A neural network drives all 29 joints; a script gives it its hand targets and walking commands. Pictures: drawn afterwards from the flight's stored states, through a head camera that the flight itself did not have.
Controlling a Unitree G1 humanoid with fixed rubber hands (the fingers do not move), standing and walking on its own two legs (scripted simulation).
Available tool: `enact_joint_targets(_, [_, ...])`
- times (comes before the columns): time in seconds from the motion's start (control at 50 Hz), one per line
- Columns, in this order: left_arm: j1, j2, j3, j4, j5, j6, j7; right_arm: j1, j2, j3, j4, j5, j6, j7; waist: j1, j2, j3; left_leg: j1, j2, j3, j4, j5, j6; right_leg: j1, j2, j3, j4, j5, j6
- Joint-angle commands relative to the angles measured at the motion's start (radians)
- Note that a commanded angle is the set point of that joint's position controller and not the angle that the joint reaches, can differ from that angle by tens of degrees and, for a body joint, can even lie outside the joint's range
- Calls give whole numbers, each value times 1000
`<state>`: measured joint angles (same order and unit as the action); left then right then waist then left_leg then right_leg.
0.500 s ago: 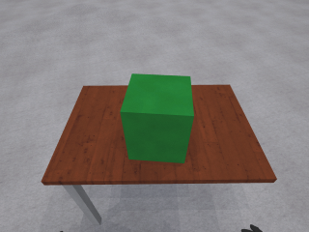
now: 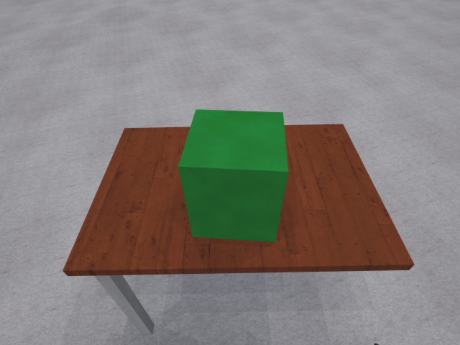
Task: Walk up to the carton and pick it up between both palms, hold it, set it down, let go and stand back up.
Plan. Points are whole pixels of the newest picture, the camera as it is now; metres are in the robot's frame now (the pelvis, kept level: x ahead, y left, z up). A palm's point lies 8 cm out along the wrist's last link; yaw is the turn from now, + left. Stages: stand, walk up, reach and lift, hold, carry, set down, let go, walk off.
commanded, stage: stand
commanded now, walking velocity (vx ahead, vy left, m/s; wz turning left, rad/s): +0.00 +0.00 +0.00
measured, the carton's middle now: (236, 176) +0.51 +0.01 -0.02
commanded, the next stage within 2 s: none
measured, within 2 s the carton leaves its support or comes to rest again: neither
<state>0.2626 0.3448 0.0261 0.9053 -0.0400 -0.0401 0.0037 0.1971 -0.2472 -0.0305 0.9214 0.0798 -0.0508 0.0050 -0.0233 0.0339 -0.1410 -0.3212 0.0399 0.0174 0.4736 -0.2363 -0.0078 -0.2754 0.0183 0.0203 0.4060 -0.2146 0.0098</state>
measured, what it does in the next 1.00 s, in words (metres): stands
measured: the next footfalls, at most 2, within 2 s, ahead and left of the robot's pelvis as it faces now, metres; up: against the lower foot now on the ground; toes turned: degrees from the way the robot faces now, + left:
none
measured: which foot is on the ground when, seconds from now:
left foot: down 0.00-1.00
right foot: down 0.00-1.00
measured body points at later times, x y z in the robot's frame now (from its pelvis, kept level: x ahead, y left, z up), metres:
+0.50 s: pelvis +0.00 +0.00 +0.00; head -0.02 +0.00 +0.45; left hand +0.09 +0.30 -0.11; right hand +0.10 -0.26 -0.13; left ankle +0.00 +0.12 -0.74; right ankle -0.01 -0.13 -0.74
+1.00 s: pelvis -0.01 +0.00 +0.00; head -0.02 -0.01 +0.45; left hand +0.08 +0.30 -0.11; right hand +0.08 -0.26 -0.14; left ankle +0.00 +0.12 -0.74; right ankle -0.01 -0.13 -0.74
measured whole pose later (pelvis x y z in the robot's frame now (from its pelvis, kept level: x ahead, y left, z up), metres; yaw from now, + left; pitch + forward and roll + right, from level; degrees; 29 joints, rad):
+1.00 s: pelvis -0.01 +0.00 +0.00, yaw +0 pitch +4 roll -1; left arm 0.23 0.34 0.02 0.97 -0.04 -0.04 0.00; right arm 0.20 -0.25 -0.03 0.98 0.08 -0.05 0.00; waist -0.02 0.05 -0.13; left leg -0.32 0.04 0.02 0.47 -0.23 -0.01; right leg -0.27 0.02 0.02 0.41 -0.21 0.01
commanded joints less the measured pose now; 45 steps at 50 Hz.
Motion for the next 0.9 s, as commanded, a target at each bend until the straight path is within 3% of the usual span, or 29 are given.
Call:
enact_joint_targets(0.0, [-60, 200, 49, -25, 76, -38, 1, -46, -285, -48, -26, -119, -10, -15, 11, 64, 33, 128, 98, -97, -81, 230, 51, 113, -124, 80, 6, 220, -53])
enact_joint_targets(0.04, [-54, 189, 41, -8, 65, -41, 3, -53, -281, -43, -8, -129, -7, -15, 33, 63, 42, 131, 96, -102, -82, 246, 56, 106, -130, 96, -4, 214, -56])
enact_joint_targets(0.12, [-55, 186, 43, -9, 64, -33, 1, -37, -295, -50, -12, -114, -10, -15, 13, 95, -4, 161, 100, -94, -66, 204, 51, 114, -135, 101, -28, 220, -54])
enact_joint_targets(0.14, [-31, 207, 41, 2, 69, -37, 4, -40, -277, -47, -17, -121, -9, -11, 17, 29, 3, 161, 107, -100, -77, 237, 53, 140, -139, 92, -21, 255, -49])
enact_joint_targets(0.18, [-34, 210, 45, 10, 66, -43, 7, -28, -288, -52, -8, -124, -9, -17, 7, 101, 1, 184, 102, -87, -71, 275, 53, 136, -137, 99, -19, 314, -46])
enact_joint_targets(0.22, [-90, 196, 39, -6, 71, -42, 6, -18, -270, -47, -6, -115, -9, -21, -9, 50, 40, 134, 97, -86, -73, 234, 47, 110, -133, 81, -10, 251, -49])
enact_joint_targets(0.24, [-59, 195, 41, 2, 71, -40, 6, -30, -273, -49, -5, -124, -7, -21, 7, 89, 21, 151, 100, -88, -70, 231, 55, 114, -135, 87, -26, 220, -44])
enact_joint_targets(0.28, [-49, 206, 47, 13, 67, -37, 5, -37, -295, -56, -2, -121, -5, -17, 20, 40, 45, 107, 91, -98, -81, 186, 59, 120, -137, 95, -21, 223, -53])
enact_joint_targets(0.34, [-30, 211, 48, 25, 73, -38, 6, -26, -283, -53, -1, -119, -11, -20, 19, 98, 64, 131, 94, -88, -90, 190, 47, 115, -137, 108, -27, 222, -57])
enact_joint_targets(0.36, [-61, 209, 42, 21, 71, -36, 4, -18, -265, -43, 0, -120, -7, -19, -2, 104, 15, 144, 91, -88, -88, 211, 45, 123, -136, 100, -11, 239, -49])
enact_joint_targets(0.38, [-69, 206, 53, 15, 71, -40, 7, -34, -274, -46, 9, -120, -9, -19, 17, 67, 34, 131, 102, -105, -99, 205, 53, 128, -127, 86, -9, 211, -49])
enact_joint_targets(0.4, [-81, 173, 35, 6, 69, -37, 6, -29, -271, -40, 2, -122, -13, -20, 12, 97, 54, 124, 100, -102, -99, 216, 50, 113, -129, 89, -17, 229, -51])
enact_joint_targets(0.42, [-76, 191, 41, 29, 71, -39, 5, -5, -293, -47, 28, -126, -6, -20, -5, 37, 22, 150, 98, -96, -89, 251, 55, 131, -126, 83, 2, 223, -52])
enact_joint_targets(0.44, [-54, 211, 48, 27, 64, -43, 7, -31, -294, -52, 9, -120, -8, -16, 12, 112, 71, 149, 103, -103, -85, 266, 54, 90, -139, 96, -27, 229, -42])
enact_joint_targets(0.46, [-65, 196, 41, 40, 65, -36, 4, -10, -282, -51, 16, -113, -9, -16, -7, 75, 21, 164, 111, -102, -87, 251, 49, 111, -127, 80, -12, 217, -41])
enact_joint_targets(0.5, [-23, 187, 41, 52, 61, -37, 8, -41, -288, -52, 11, -117, -10, -20, 30, 87, 47, 149, 111, -105, -81, 246, 49, 97, -129, 83, -3, 202, -41])
enact_joint_targets(0.56, [-104, 184, 32, 26, 71, -31, 2, -25, -278, -52, 15, -121, -9, -19, 5, 63, 23, 128, 105, -102, -100, 229, 45, 138, -138, 87, 3, 221, -51])
enact_joint_targets(0.6, [-58, 173, 39, 36, 64, -38, 2, -47, -265, -41, 20, -119, -11, -14, 13, 112, 52, 151, 111, -100, -106, 202, 44, 88, -130, 86, -19, 189, -42])
enact_joint_targets(0.62, [-57, 194, 33, 53, 69, -37, 4, 4, -260, -43, 29, -113, -8, -20, -5, 59, 42, 148, 106, -105, -104, 214, 53, 124, -132, 88, -26, 173, -43])
enact_joint_targets(0.64, [-71, 178, 33, 40, 69, -44, -2, -20, -266, -42, 35, -116, -10, -21, 10, 66, 53, 144, 110, -112, -98, 246, 53, 113, -140, 92, -24, 231, -43])
enact_joint_targets(0.66, [-92, 178, 36, 38, 61, -38, -1, -8, -287, -49, 38, -119, -11, -21, -2, 52, 38, 143, 111, -98, -103, 256, 51, 127, -142, 88, -2, 233, -48])
enact_joint_targets(0.68, [-35, 161, 28, 52, 55, -40, 3, -32, -297, -53, 33, -119, -10, -21, 28, 66, 23, 174, 109, -99, -96, 246, 49, 137, -143, 104, -24, 239, -43])
enact_joint_targets(0.7, [-60, 202, 40, 56, 69, -40, 9, -19, -292, -55, 34, -123, -9, -21, 8, 44, 38, 172, 106, -94, -83, 263, 43, 120, -139, 76, -13, 276, -44])
enact_joint_targets(0.72, [-54, 191, 38, 51, 68, -40, 12, -41, -290, -51, 26, -130, -10, -19, 19, 98, 74, 143, 100, -101, -100, 285, 44, 119, -140, 96, -19, 284, -41])
enact_joint_targets(0.74, [-70, 192, 34, 44, 65, -42, 5, -19, -265, -43, 37, -114, -13, -24, 11, 95, 6, 170, 114, -105, -85, 313, 51, 148, -141, 91, 0, 293, -46])
enact_joint_targets(0.78, [-87, 181, 32, 30, 66, -32, 4, -14, -268, -47, 44, -110, -8, -21, 4, 42, 45, 151, 99, -100, -88, 284, 42, 112, -136, 77, -5, 249, -51])
enact_joint_targets(0.8, [-77, 193, 41, 40, 66, -28, 6, -51, -277, -46, 34, -115, -12, -17, 23, 109, 39, 162, 110, -85, -96, 258, 47, 100, -131, 87, -24, 235, -37])
enact_joint_targets(0.82, [-50, 216, 44, 69, 64, -33, 7, -21, -281, -49, 34, -110, -9, -18, 3, 85, 16, 177, 107, -91, -101, 257, 43, 132, -132, 88, -15, 207, -35])
enact_joint_targets(0.88, [-75, 203, 44, 61, 70, -32, 8, -31, -294, -57, 47, -116, -7, -22, 14, 60, 30, 168, 102, -85, -99, 235, 47, 124, -135, 84, -39, 200, -40])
